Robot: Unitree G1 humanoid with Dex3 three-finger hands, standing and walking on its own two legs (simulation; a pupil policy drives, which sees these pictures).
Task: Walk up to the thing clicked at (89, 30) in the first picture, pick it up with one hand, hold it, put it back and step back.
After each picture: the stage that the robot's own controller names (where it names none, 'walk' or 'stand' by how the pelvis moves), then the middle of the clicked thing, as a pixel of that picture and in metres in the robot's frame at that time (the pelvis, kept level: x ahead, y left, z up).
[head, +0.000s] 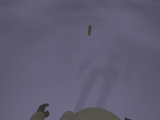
stand; (89, 30) +2.07 +0.02 -0.65
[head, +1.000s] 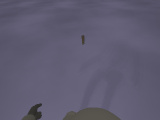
walk; (83, 40) +1.93 +0.30 -0.63
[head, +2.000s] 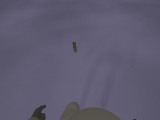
walk; (74, 47) +1.34 +0.41 -0.65
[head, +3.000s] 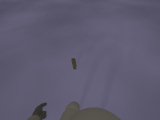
walk; (74, 63) +0.92 +0.32 -0.65
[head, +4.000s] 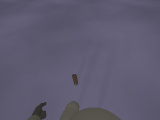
walk; (75, 79) +0.59 +0.24 -0.65
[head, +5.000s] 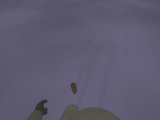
stand; (74, 88) +0.44 +0.19 -0.64
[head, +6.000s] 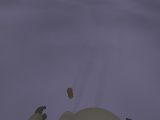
stand; (70, 93) +0.39 +0.18 -0.66
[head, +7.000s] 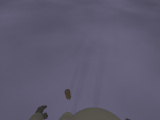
stand; (68, 94) +0.37 +0.21 -0.66
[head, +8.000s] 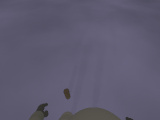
stand; (67, 94) +0.37 +0.23 -0.66
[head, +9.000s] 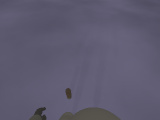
stand; (68, 94) +0.39 +0.20 -0.66
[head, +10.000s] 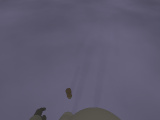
stand; (69, 93) +0.38 +0.20 -0.66
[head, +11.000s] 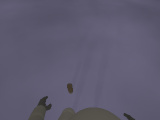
go down; (70, 88) +0.40 +0.19 -0.65
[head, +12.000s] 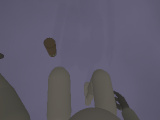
go down; (51, 49) +0.46 +0.25 -0.23
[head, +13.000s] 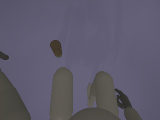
close in; (57, 50) +0.46 +0.24 -0.25
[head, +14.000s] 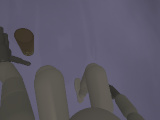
close in; (26, 45) +0.44 +0.29 -0.16
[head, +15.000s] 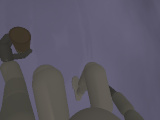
lift; (22, 44) +0.43 +0.29 -0.16
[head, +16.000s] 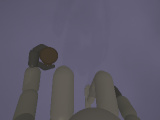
lift; (48, 58) +0.33 +0.27 -0.05
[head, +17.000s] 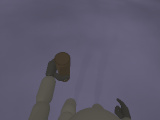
lift; (63, 69) +0.31 +0.16 +0.08
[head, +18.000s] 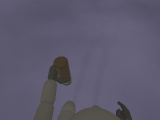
hold; (64, 73) +0.30 +0.16 +0.03
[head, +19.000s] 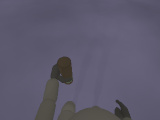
hold; (66, 72) +0.31 +0.15 +0.03
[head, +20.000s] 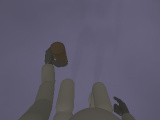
crouch; (61, 57) +0.40 +0.18 -0.03
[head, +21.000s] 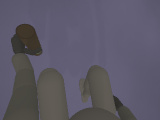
lower; (32, 43) +0.45 +0.27 -0.12
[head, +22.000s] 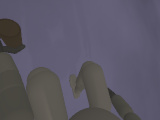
lower; (13, 40) +0.45 +0.30 -0.17
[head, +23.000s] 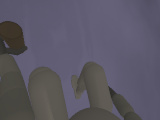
lower; (15, 41) +0.44 +0.30 -0.16
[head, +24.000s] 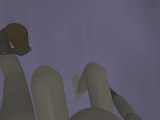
lower; (20, 42) +0.43 +0.29 -0.16
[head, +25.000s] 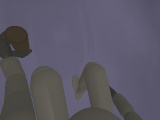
rest; (21, 45) +0.42 +0.29 -0.16
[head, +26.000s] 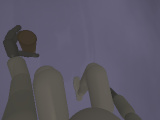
open; (28, 46) +0.43 +0.27 -0.17
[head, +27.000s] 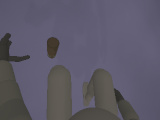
stand; (52, 49) +0.44 +0.24 -0.20
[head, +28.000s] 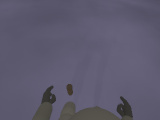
stand; (69, 90) +0.39 +0.16 -0.57
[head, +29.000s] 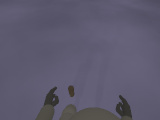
stand; (71, 91) +0.40 +0.17 -0.60
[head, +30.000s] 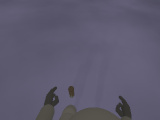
stand; (71, 92) +0.40 +0.17 -0.60
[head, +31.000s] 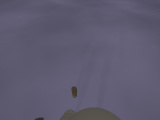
stand; (74, 92) +0.43 +0.16 -0.65
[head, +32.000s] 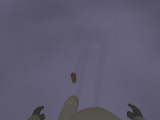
walk; (73, 78) +0.49 +0.18 -0.62
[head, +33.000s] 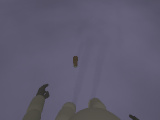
walk; (75, 62) +0.72 +0.15 -0.62
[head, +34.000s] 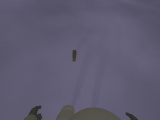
stand; (74, 55) +0.99 +0.23 -0.64
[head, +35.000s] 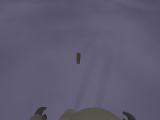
stand; (78, 58) +1.01 +0.19 -0.65
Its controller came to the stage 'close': yes
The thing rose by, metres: 0.70
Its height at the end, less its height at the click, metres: +0.00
